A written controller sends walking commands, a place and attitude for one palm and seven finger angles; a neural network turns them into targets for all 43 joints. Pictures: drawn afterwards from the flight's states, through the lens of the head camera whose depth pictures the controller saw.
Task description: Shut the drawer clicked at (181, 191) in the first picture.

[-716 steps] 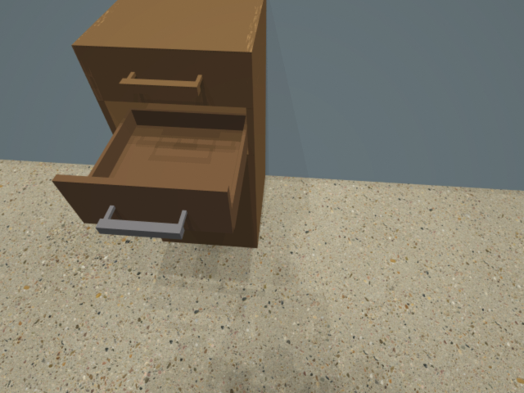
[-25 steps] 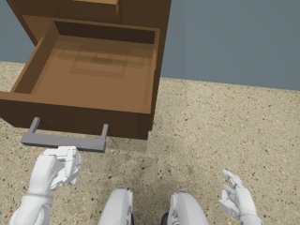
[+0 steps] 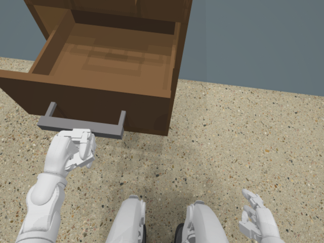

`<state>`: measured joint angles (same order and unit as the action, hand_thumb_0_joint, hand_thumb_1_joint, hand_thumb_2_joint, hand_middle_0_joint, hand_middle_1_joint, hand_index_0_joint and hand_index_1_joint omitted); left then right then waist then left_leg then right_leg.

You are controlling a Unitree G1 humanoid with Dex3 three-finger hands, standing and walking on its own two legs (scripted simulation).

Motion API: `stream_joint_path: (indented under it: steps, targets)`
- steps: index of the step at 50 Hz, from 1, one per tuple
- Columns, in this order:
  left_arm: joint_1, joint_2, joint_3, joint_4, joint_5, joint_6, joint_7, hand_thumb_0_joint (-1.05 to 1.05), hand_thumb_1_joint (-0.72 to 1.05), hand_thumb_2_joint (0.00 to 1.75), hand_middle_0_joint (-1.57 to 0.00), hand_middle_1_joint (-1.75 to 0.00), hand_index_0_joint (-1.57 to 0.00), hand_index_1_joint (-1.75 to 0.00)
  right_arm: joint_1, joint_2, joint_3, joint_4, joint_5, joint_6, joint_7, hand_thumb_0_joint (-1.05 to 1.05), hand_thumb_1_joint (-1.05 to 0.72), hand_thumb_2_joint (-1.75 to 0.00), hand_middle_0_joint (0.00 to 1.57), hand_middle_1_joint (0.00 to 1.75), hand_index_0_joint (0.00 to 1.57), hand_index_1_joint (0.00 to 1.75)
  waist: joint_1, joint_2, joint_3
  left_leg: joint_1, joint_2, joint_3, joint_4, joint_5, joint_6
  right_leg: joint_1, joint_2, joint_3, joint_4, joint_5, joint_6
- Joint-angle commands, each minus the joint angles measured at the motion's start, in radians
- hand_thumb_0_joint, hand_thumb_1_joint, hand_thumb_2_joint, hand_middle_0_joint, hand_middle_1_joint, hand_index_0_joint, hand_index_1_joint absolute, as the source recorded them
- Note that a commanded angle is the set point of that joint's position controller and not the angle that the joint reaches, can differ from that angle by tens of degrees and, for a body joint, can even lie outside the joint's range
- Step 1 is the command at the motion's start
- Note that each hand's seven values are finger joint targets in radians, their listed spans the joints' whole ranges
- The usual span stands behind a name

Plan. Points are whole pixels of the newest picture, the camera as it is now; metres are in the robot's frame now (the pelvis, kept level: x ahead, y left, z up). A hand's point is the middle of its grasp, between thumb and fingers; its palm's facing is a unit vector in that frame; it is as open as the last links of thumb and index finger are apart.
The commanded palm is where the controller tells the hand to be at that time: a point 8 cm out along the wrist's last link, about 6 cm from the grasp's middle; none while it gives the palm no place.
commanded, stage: push the drawer shut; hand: left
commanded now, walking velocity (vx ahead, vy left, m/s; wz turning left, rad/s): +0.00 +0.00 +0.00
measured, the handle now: (84, 119) +0.39 +0.22 +0.03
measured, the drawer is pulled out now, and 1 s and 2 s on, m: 0.24 0.12 0.00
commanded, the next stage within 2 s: none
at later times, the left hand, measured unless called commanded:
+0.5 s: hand (96, 126) +0.37 +0.19 +0.02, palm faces -0.10 -0.99 -0.06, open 2.7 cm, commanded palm +0.38 +0.23 +0.03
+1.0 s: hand (102, 105) +0.43 +0.18 +0.02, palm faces -0.09 -0.99 -0.06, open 2.8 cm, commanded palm +0.44 +0.23 +0.03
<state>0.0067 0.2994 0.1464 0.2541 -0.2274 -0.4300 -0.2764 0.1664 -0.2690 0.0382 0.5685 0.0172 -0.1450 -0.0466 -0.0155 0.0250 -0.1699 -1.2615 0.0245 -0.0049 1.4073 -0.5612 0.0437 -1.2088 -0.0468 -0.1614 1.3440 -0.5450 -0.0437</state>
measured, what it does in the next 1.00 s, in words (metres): stands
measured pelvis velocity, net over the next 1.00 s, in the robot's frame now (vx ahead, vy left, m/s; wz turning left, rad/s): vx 0.01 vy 0.01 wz -0.02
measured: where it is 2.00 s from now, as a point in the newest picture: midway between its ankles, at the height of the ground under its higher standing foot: outside the picture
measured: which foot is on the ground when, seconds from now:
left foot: down 0.00-1.00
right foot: down 0.00-1.00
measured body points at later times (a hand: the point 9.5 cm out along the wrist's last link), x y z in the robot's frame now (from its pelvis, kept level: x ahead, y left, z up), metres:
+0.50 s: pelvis +0.00 +0.01 +0.01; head +0.13 +0.03 +0.44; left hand +0.37 +0.24 +0.03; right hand +0.14 -0.25 -0.10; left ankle +0.05 +0.09 -0.60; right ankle +0.05 -0.11 -0.60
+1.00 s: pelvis +0.01 +0.01 +0.01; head +0.15 +0.03 +0.43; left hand +0.43 +0.24 +0.03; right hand +0.12 -0.26 -0.11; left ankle +0.05 +0.09 -0.60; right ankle +0.05 -0.11 -0.60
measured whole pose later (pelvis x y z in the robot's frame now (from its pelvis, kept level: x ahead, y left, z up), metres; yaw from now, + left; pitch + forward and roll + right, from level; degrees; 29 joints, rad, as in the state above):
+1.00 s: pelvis +0.01 +0.01 +0.01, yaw -1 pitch +26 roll -4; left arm -0.52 0.36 0.24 0.81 -0.16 -0.51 -0.27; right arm 0.22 -0.27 0.04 0.63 0.00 -0.04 -0.02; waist -0.08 0.02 -0.15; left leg -1.27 0.03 0.02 1.37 -0.55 0.06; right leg -1.23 -0.04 -0.13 1.30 -0.52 -0.03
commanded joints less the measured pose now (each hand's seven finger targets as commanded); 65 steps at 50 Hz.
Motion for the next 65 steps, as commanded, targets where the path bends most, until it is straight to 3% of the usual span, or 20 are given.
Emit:
stream_joint_path:
  steps: [1,5,9,12,14,18,23,25,29,31,33,35,36,38,40,45,49,53,59,65]
  targets:
    - [-0.370,0.122,0.060,-0.164,-0.020,-0.048,0.038,0.00,0.90,0.90,-1.40,-1.60,-1.40,-1.60,0.024,-0.159,-0.065,-0.109,0.008,-0.045,-0.017,0.00,-0.90,-0.90,0.20,0.30,0.20,0.30,-0.074,0.048,-0.343,0.279,-0.019,-0.087,-0.245,0.001,-0.014,0.150,0.045,0.123,-0.228,-0.014,0.016]
    - [-0.443,0.135,0.068,-0.103,-0.006,-0.051,0.048,0.00,0.90,0.90,-1.40,-1.60,-1.40,-1.60,0.034,-0.161,-0.060,-0.101,0.006,-0.038,-0.014,0.00,-0.90,-0.90,0.20,0.30,0.20,0.30,-0.069,0.077,-0.356,0.298,-0.018,-0.088,-0.254,0.022,-0.017,0.146,0.045,0.121,-0.222,0.004,0.012]
    - [-0.494,0.169,0.103,-0.035,-0.005,-0.059,0.049,0.00,0.90,0.90,-1.40,-1.60,-1.40,-1.60,0.049,-0.164,-0.061,-0.095,0.006,-0.026,-0.013,0.00,-0.90,-0.90,0.20,0.30,0.20,0.30,-0.070,0.044,-0.357,0.284,-0.017,-0.083,-0.253,0.039,-0.016,0.169,0.047,0.124,-0.226,0.012,0.012]
    - [-0.521,0.145,0.086,-0.036,-0.001,-0.068,0.049,0.00,0.90,0.90,-1.40,-1.60,-1.40,-1.60,0.056,-0.165,-0.065,-0.094,0.004,-0.019,-0.006,0.00,-0.90,-0.90,0.20,0.30,0.20,0.30,-0.062,0.091,-0.390,0.350,-0.015,-0.095,-0.269,0.091,-0.026,0.157,0.045,0.111,-0.215,0.059,0.009]
    - [-0.523,0.130,0.074,0.002,-0.001,-0.068,0.051,0.00,0.90,0.90,-1.40,-1.60,-1.40,-1.60,0.067,-0.168,-0.067,-0.092,0.003,-0.013,-0.002,0.00,-0.90,-0.90,0.20,0.30,0.20,0.30,-0.076,0.060,-0.381,0.359,-0.011,-0.102,-0.271,0.103,-0.023,0.142,0.049,0.106,-0.216,0.069,0.011]
    - [-0.574,0.148,0.089,0.019,0.009,-0.085,0.056,0.00,0.90,0.90,-1.40,-1.60,-1.40,-1.60,0.074,-0.170,-0.070,-0.084,0.002,0.001,0.001,0.00,-0.90,-0.90,0.20,0.30,0.20,0.30,-0.073,0.073,-0.392,0.369,-0.010,-0.102,-0.274,0.110,-0.028,0.146,0.047,0.109,-0.213,0.076,0.012]
    - [-0.666,0.153,0.091,0.074,0.015,-0.101,0.058,0.00,0.90,0.90,-1.40,-1.60,-1.40,-1.60,0.087,-0.172,-0.071,-0.065,0.000,0.014,0.001,0.00,-0.90,-0.90,0.20,0.30,0.20,0.30,-0.093,0.052,-0.387,0.372,-0.008,-0.109,-0.268,0.112,-0.027,0.126,0.049,0.108,-0.210,0.082,0.014]
    - [-0.672,0.169,0.104,0.089,0.021,-0.108,0.055,0.00,0.90,0.90,-1.40,-1.60,-1.40,-1.60,0.097,-0.172,-0.069,-0.064,-0.003,0.019,0.002,0.00,-0.90,-0.90,0.20,0.30,0.20,0.30,-0.082,0.081,-0.411,0.386,-0.011,-0.103,-0.264,0.152,-0.029,0.137,0.050,0.107,-0.204,0.101,0.010]
    - [-0.718,0.177,0.107,0.112,0.022,-0.113,0.054,0.00,0.90,0.90,-1.40,-1.60,-1.40,-1.60,0.107,-0.177,-0.072,-0.056,-0.003,0.029,0.001,0.00,-0.90,-0.90,0.20,0.30,0.20,0.30,-0.089,0.092,-0.431,0.425,-0.006,-0.116,-0.264,0.185,-0.033,0.116,0.052,0.101,-0.197,0.122,0.008]
    - [-0.757,0.155,0.085,0.120,0.028,-0.112,0.055,0.00,0.90,0.90,-1.40,-1.60,-1.40,-1.60,0.111,-0.175,-0.073,-0.049,-0.004,0.035,0.004,0.00,-0.90,-0.90,0.20,0.30,0.20,0.30,-0.093,0.112,-0.429,0.459,-0.001,-0.129,-0.276,0.186,-0.043,0.090,0.050,0.095,-0.194,0.125,0.008]
    - [-0.786,0.143,0.079,0.141,0.030,-0.112,0.063,0.00,0.90,0.90,-1.40,-1.60,-1.40,-1.60,0.117,-0.173,-0.075,-0.042,-0.006,0.039,0.005,0.00,-0.90,-0.90,0.20,0.30,0.20,0.30,-0.100,0.091,-0.428,0.448,-0.005,-0.124,-0.274,0.184,-0.038,0.105,0.049,0.099,-0.204,0.126,0.010]
    - [-0.810,0.170,0.096,0.166,0.038,-0.117,0.066,0.00,0.90,0.90,-1.40,-1.60,-1.40,-1.60,0.125,-0.176,-0.072,-0.037,-0.007,0.044,0.004,0.00,-0.90,-0.90,0.20,0.30,0.20,0.30,-0.104,0.084,-0.443,0.446,-0.005,-0.121,-0.264,0.195,-0.036,0.104,0.052,0.101,-0.203,0.130,0.011]
    - [-0.840,0.160,0.086,0.183,0.037,-0.118,0.065,0.00,0.90,0.90,-1.40,-1.60,-1.40,-1.60,0.123,-0.173,-0.072,-0.032,-0.007,0.047,0.004,0.00,-0.90,-0.90,0.20,0.30,0.20,0.30,-0.117,0.074,-0.431,0.422,-0.007,-0.112,-0.257,0.178,-0.032,0.109,0.051,0.105,-0.208,0.124,0.014]
    - [-0.859,0.196,0.122,0.236,0.036,-0.123,0.064,0.00,0.90,0.90,-1.40,-1.60,-1.40,-1.60,0.122,-0.172,-0.068,-0.026,-0.007,0.052,0.002,0.00,-0.90,-0.90,0.20,0.30,0.20,0.30,-0.113,0.049,-0.405,0.367,-0.012,-0.098,-0.248,0.144,-0.027,0.135,0.053,0.115,-0.218,0.102,0.014]
    - [-0.894,0.211,0.126,0.246,0.043,-0.133,0.055,0.00,0.90,0.90,-1.40,-1.60,-1.40,-1.60,0.128,-0.173,-0.064,-0.028,-0.009,0.055,0.001,0.00,-0.90,-0.90,0.20,0.30,0.20,0.30,-0.110,0.090,-0.428,0.389,-0.012,-0.099,-0.249,0.163,-0.028,0.126,0.057,0.113,-0.209,0.110,0.010]
    - [-0.948,0.224,0.138,0.292,0.039,-0.139,0.041,0.00,0.90,0.90,-1.40,-1.60,-1.40,-1.60,0.146,-0.173,-0.066,-0.021,-0.012,0.066,0.006,0.00,-0.90,-0.90,0.20,0.30,0.20,0.30,-0.116,0.104,-0.476,0.414,-0.011,-0.096,-0.237,0.229,-0.028,0.141,0.059,0.114,-0.207,0.150,0.010]
    - [-1.005,0.243,0.151,0.353,0.040,-0.141,0.040,0.00,0.90,0.90,-1.40,-1.60,-1.40,-1.60,0.159,-0.175,-0.064,-0.013,-0.012,0.074,0.009,0.00,-0.90,-0.90,0.20,0.30,0.20,0.30,-0.131,0.088,-0.452,0.375,-0.010,-0.092,-0.226,0.211,-0.022,0.137,0.062,0.118,-0.206,0.142,0.012]
    - [-1.052,0.304,0.207,0.433,0.043,-0.149,0.029,0.00,0.90,0.90,-1.40,-1.60,-1.40,-1.60,0.169,-0.178,-0.061,-0.003,-0.016,0.083,0.009,0.00,-0.90,-0.90,0.20,0.30,0.20,0.30,-0.134,0.063,-0.451,0.302,-0.013,-0.072,-0.205,0.194,-0.014,0.181,0.062,0.137,-0.215,0.134,0.016]
    - [-1.147,0.343,0.218,0.473,0.046,-0.154,0.005,0.00,0.90,0.90,-1.40,-1.60,-1.40,-1.60,0.194,-0.184,-0.057,-0.002,-0.021,0.092,0.015,0.00,-0.90,-0.90,0.20,0.30,0.20,0.30,-0.143,0.132,-0.487,0.331,-0.012,-0.081,-0.197,0.222,-0.013,0.152,0.067,0.132,-0.195,0.146,0.010]
    - [-1.213,0.372,0.237,0.525,0.057,-0.145,-0.002,0.00,0.90,0.90,-1.40,-1.60,-1.40,-1.60,0.219,-0.193,-0.057,0.006,-0.025,0.103,0.020,0.00,-0.90,-0.90,0.20,0.30,0.20,0.30,-0.161,0.127,-0.496,0.327,-0.006,-0.092,-0.191,0.212,-0.010,0.123,0.073,0.127,-0.190,0.137,0.013]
